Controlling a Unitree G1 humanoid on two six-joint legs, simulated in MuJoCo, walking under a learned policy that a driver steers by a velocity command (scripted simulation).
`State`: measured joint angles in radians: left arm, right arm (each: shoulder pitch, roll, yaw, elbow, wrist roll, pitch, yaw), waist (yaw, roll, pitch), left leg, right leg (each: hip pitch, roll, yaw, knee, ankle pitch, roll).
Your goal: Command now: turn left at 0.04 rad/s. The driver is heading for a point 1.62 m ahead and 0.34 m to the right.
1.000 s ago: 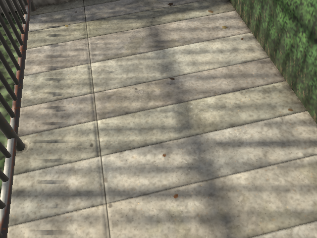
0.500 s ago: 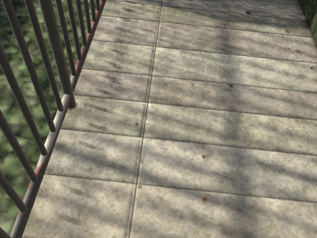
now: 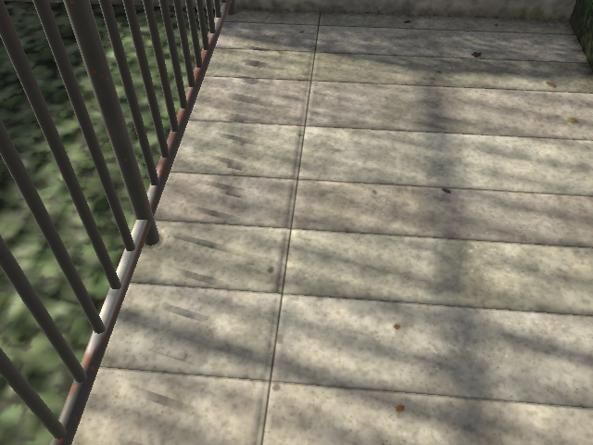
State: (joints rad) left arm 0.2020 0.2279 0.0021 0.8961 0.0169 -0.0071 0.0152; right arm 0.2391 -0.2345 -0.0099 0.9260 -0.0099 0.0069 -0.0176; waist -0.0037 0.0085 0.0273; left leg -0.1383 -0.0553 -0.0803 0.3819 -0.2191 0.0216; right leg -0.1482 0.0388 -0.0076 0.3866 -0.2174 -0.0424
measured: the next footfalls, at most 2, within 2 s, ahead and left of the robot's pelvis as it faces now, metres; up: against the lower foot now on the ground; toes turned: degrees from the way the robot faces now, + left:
left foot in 0.98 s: +0.12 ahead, +0.11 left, +0.00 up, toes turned +2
right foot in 1.46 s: +0.46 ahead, -0.04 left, +0.00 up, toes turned -4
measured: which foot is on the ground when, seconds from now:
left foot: down 0.00-0.70, up 0.72-0.96, down 0.98-1.00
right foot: down 0.00-0.98, up 1.00-1.00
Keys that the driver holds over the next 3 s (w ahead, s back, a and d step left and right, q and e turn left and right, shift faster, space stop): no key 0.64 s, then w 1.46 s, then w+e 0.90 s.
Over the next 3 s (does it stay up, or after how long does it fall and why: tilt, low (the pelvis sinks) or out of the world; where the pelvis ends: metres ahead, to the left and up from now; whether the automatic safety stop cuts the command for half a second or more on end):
stays up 1.17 -0.08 -0.01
